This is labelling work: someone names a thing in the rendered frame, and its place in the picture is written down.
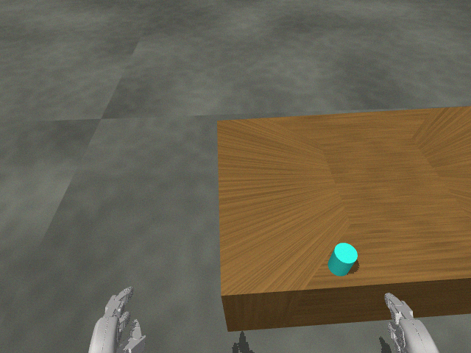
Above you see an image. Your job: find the can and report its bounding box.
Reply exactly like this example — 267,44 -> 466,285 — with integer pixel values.
328,243 -> 358,277

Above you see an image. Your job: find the left robot hand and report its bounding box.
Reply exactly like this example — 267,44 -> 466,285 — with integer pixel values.
88,287 -> 146,353

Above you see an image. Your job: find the right robot hand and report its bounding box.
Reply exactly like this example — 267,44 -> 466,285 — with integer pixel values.
385,293 -> 439,353

